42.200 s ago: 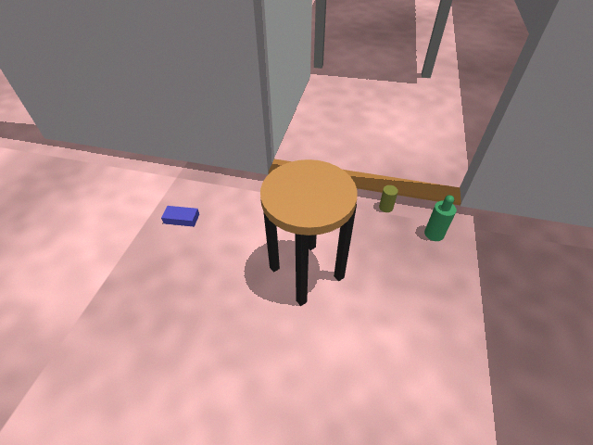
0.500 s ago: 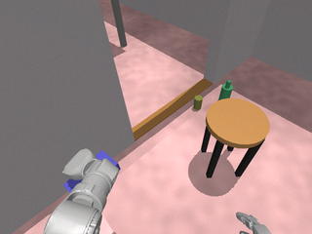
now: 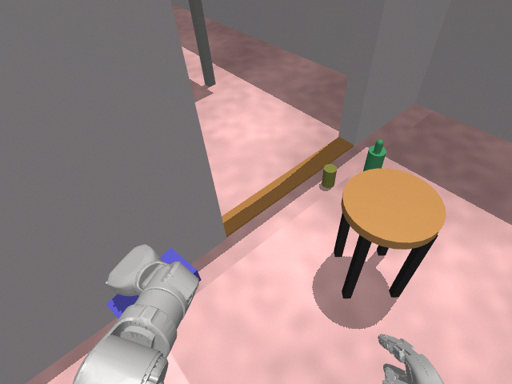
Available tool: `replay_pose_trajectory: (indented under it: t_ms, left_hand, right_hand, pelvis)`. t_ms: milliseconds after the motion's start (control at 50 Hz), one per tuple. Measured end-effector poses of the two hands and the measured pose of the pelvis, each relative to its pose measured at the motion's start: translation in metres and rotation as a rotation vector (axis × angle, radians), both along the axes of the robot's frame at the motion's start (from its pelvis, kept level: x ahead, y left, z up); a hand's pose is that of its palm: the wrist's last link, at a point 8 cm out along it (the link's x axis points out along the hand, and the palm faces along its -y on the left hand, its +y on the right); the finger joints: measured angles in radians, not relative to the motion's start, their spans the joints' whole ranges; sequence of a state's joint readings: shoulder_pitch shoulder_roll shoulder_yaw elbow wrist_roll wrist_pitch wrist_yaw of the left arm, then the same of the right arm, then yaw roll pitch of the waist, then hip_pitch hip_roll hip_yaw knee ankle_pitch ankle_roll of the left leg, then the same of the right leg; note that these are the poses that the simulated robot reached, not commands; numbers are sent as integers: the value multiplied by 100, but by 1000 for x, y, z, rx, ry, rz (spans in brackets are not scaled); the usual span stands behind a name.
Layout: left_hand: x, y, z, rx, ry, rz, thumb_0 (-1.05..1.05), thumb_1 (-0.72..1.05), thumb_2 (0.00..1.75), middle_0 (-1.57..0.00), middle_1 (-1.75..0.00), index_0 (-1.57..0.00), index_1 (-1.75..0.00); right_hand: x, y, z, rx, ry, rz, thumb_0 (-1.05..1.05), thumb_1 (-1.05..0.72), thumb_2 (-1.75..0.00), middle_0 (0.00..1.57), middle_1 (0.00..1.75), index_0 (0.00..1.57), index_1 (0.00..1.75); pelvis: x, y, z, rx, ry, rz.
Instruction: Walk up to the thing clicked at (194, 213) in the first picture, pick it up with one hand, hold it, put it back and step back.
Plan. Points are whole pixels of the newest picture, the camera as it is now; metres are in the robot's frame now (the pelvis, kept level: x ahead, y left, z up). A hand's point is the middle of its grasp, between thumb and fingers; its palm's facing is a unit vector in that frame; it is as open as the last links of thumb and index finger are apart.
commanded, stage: hold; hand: left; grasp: from above
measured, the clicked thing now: (156, 291) +0.30 +0.21 -0.07
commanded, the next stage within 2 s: crouch in 0.36 s
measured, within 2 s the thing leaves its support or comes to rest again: neither
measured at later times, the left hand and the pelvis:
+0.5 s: hand (154, 289) +0.30 +0.21 -0.04, palm faces -0.22 -0.40 -0.89, open 10.5 cm; pelvis +0.00 +0.00 +0.00, yaw +0 degrees
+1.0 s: hand (168, 318) +0.30 +0.22 -0.18, palm faces -0.31 -0.29 -0.90, open 10.5 cm; pelvis -0.03 +0.00 -0.07, yaw -1 degrees
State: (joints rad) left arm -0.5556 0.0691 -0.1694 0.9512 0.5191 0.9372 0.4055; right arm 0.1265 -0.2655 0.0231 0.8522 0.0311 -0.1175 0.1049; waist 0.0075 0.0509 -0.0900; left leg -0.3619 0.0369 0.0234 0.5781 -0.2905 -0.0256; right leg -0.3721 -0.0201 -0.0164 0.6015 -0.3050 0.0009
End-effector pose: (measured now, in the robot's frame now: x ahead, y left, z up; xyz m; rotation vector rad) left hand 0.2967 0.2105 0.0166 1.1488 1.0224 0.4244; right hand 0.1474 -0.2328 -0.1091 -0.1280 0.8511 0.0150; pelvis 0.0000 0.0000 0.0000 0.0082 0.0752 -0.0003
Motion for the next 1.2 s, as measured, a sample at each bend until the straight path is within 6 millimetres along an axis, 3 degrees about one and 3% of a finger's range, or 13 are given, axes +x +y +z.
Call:
replay_pose_trajectory:
  t_ms: [460,700,820,920,1060,1200]
  left_hand:
    - [1,2,0,9,12,4,-4,-14,72,-59,-58,-65,-67]
    - [-4,-1,-25,-15,78,-18,-4,-11,68,-55,-64,-60,-72]
    - [-7,0,-57,-13,118,-69,-3,-10,66,-54,-65,-60,-73]
    - [-2,4,-96,43,102,-112,-3,-9,64,-54,-66,-60,-73]
    - [6,9,-171,88,58,-61,-2,-7,60,-55,-63,-61,-70]
    - [12,3,-260,44,7,9,-1,-7,59,-57,-60,-63,-67]
  right_hand:
    - [10,7,6,4,-25,12,1,-92,-91,20,29,20,30]
    - [-1,0,2,-10,13,-7,1,-88,-89,20,29,20,30]
    - [-25,-10,-8,-44,70,-34,1,-88,-89,20,29,20,30]
    - [-57,-22,-33,-94,141,-49,1,-88,-89,20,29,20,30]
    - [-106,-33,-99,-136,272,-55,1,-89,-89,20,29,20,30]
    - [-141,-25,-187,-114,381,-31,1,-89,-90,20,29,20,30]
  pelvis:
    - [2,3,1,-1,-1,-2]
    - [2,1,0,-2,25,0]
    - [-4,0,-9,-5,77,0]
    - [-15,0,-34,-9,173,-4]
    - [-39,2,-96,-16,324,-11]
    - [-64,6,-170,-26,462,-10]
